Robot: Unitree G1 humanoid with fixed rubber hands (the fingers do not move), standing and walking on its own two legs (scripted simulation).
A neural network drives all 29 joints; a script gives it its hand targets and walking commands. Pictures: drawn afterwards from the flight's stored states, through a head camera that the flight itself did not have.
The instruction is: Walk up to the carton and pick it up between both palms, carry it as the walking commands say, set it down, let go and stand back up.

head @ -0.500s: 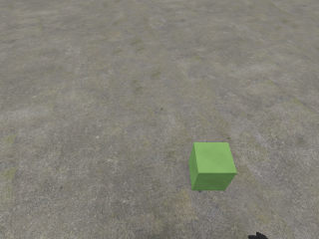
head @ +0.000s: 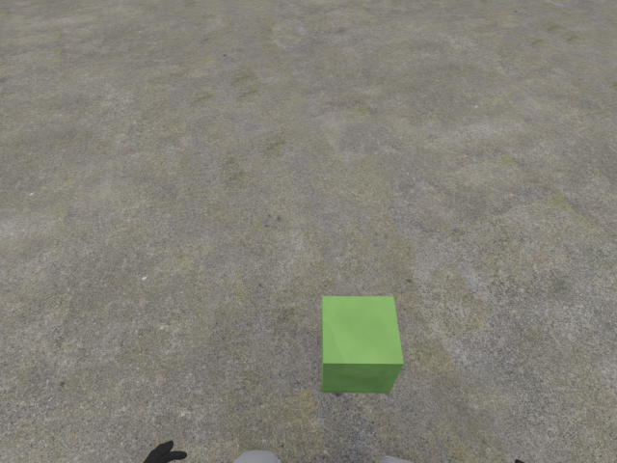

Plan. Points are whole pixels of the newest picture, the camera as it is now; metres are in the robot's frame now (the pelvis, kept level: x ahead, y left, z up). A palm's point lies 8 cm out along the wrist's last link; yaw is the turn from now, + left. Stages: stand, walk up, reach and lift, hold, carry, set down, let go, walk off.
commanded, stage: walk up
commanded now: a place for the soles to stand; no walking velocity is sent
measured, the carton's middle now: (356, 345) +0.53 -0.11 -0.63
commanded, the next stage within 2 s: none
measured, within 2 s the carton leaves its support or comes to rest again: neither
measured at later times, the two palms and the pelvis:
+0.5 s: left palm (276, 460) +0.16 +0.07 -0.10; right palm out of the picture +0.14 -0.44 -0.10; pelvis +0.05 -0.17 +0.00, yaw +2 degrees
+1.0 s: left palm out of the picture +0.12 +0.07 -0.10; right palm out of the picture +0.15 -0.44 -0.10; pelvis +0.07 -0.19 +0.02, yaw +6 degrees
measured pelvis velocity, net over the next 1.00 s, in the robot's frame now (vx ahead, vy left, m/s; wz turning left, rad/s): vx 0.07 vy -0.19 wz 0.11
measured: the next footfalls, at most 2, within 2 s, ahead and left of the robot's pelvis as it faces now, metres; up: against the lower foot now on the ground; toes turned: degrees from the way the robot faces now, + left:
left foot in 0.08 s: +0.09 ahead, +0.07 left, +0.00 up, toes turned +2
right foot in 0.38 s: +0.14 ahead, -0.30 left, +0.00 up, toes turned +5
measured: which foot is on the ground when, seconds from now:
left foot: up 0.00-0.06, down 0.08-0.38, up 0.40-0.54, down 0.56-1.00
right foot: down 0.00-0.08, up 0.10-0.36, down 0.38-1.00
